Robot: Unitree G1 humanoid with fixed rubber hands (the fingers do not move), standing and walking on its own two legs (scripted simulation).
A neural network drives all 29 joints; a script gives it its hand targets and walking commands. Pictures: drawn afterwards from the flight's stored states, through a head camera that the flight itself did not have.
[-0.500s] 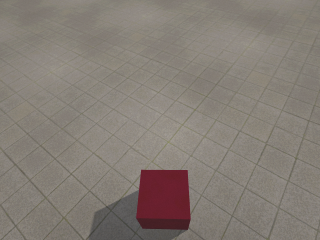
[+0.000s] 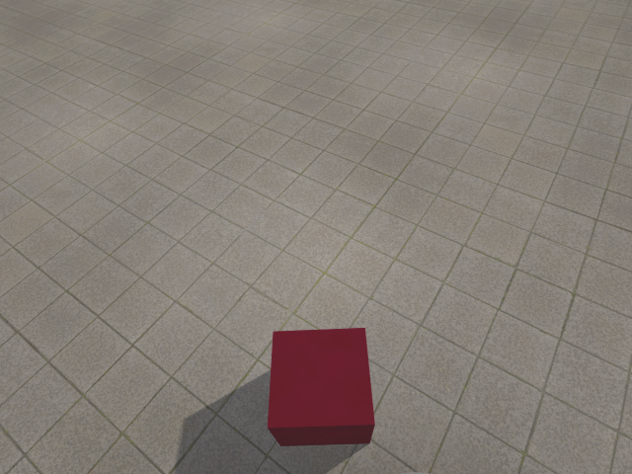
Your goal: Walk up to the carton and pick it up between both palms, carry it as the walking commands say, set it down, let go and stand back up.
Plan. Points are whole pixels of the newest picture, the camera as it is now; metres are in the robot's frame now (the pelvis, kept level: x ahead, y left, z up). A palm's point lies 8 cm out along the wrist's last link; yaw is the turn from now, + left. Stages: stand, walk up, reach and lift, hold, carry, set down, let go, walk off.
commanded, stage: walk up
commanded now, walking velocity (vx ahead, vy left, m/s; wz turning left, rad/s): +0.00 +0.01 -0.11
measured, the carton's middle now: (322, 388) +0.40 +0.06 -0.65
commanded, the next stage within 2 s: stand in 0.78 s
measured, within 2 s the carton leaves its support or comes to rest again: neither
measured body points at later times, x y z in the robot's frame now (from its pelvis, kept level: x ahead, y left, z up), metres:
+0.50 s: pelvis +0.01 +0.02 +0.00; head +0.03 +0.01 +0.45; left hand +0.05 +0.24 -0.16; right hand +0.01 -0.21 -0.16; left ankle -0.05 +0.10 -0.74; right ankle +0.04 -0.12 -0.74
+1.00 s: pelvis +0.02 +0.02 +0.00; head +0.04 +0.02 +0.45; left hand +0.03 +0.24 -0.16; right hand -0.01 -0.18 -0.16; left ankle -0.05 +0.10 -0.74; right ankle +0.04 -0.11 -0.74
